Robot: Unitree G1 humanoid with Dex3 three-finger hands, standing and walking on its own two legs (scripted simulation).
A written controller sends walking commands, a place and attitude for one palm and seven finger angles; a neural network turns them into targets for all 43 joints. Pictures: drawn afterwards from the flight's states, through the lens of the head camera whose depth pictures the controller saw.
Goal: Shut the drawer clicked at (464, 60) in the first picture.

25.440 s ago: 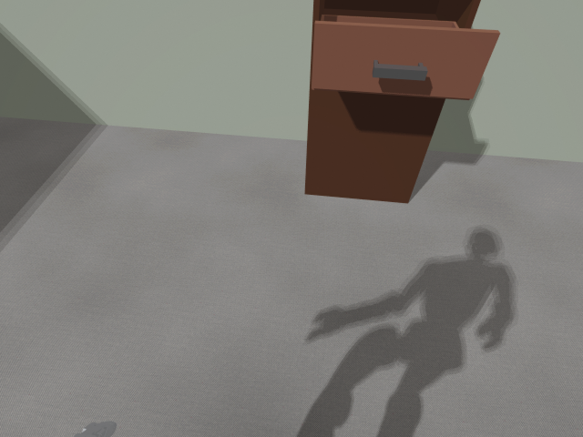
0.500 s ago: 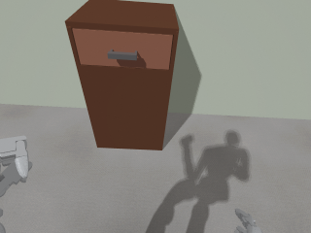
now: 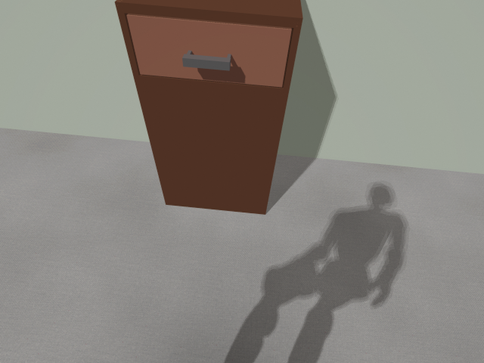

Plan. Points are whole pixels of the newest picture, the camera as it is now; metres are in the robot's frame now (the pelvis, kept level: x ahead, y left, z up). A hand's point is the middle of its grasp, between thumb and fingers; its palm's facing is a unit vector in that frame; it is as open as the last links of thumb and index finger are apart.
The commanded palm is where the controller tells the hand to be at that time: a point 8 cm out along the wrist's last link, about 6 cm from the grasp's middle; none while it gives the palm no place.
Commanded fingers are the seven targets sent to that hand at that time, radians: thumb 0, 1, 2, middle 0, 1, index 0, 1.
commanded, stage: let the arm hang, fingers relaxed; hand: left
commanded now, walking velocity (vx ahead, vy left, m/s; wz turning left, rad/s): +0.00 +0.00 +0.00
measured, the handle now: (208, 58) +0.90 +0.15 +0.05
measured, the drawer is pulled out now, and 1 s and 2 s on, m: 0.00 0.00 0.00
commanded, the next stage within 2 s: look to check the result in 0.78 s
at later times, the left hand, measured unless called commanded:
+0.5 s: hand out of the picture +0.00 +0.17 -0.17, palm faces +0.03 -0.99 -0.17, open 7.1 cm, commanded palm none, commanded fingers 0.00 0.90 0.90 -0.20 -0.30 -0.20 -0.30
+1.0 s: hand out of the picture +0.00 +0.18 -0.16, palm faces +0.02 -0.98 -0.18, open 7.4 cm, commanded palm none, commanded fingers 0.00 0.90 0.90 -0.20 -0.30 -0.20 -0.30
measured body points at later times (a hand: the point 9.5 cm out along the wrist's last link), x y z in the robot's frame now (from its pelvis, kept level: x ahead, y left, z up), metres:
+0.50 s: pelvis +0.00 +0.01 +0.01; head +0.01 +0.01 +0.46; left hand +0.00 +0.22 -0.15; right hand -0.03 -0.18 -0.16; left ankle +0.03 +0.12 -0.73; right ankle +0.04 -0.09 -0.73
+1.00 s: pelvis +0.01 +0.01 +0.01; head +0.02 +0.01 +0.46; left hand +0.00 +0.23 -0.15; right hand -0.03 -0.20 -0.15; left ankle +0.03 +0.12 -0.73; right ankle +0.04 -0.09 -0.73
